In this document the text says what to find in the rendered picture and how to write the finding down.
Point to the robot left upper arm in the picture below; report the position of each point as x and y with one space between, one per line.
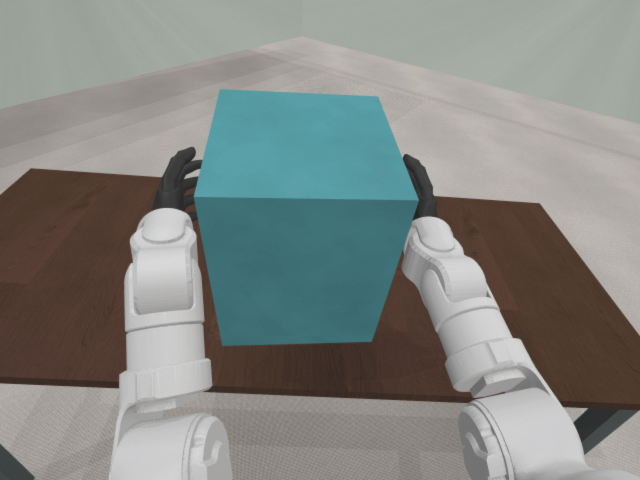
186 447

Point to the table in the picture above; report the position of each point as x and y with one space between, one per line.
65 249

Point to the carton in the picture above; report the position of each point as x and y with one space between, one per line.
304 205

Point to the robot right hand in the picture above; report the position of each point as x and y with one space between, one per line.
427 202

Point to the robot right upper arm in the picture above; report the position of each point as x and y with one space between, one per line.
524 435

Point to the right robot forearm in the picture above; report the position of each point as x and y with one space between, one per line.
482 356

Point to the left robot forearm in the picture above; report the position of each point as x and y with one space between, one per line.
164 312

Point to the robot left hand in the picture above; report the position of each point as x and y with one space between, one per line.
170 193

